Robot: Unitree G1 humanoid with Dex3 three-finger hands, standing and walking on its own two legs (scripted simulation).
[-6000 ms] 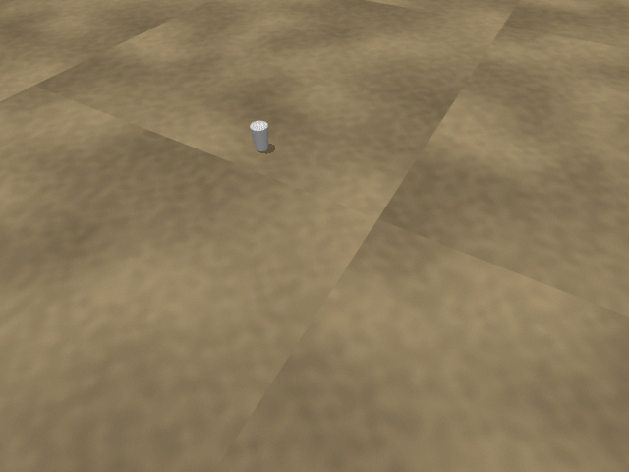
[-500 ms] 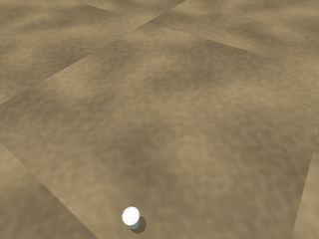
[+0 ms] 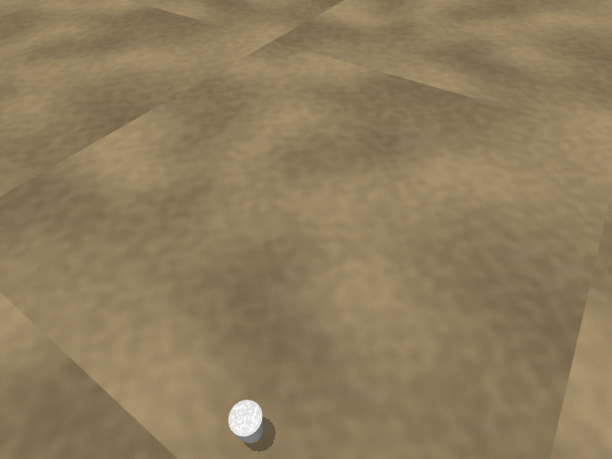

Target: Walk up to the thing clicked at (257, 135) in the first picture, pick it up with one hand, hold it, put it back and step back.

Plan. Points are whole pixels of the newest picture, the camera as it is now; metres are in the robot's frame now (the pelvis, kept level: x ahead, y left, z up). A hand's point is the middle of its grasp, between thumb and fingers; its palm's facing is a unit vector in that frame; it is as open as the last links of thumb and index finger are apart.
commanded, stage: walk up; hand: left
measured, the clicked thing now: (248, 424) +0.35 +0.20 -0.72
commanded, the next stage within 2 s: stand in 0.14 s
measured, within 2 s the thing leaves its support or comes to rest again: neither
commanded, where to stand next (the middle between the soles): +0.03 +0.00 m, yaw -1 degrees
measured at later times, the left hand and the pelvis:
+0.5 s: hand out of the picture +0.08 +0.26 -0.16, palm faces -0.01 -0.94 -0.35, open 7.4 cm; pelvis +0.00 +0.00 +0.00, yaw +1 degrees
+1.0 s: hand out of the picture +0.07 +0.25 -0.16, palm faces +0.00 -0.94 -0.35, open 7.4 cm; pelvis +0.00 +0.00 +0.00, yaw +1 degrees
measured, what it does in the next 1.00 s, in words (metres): stands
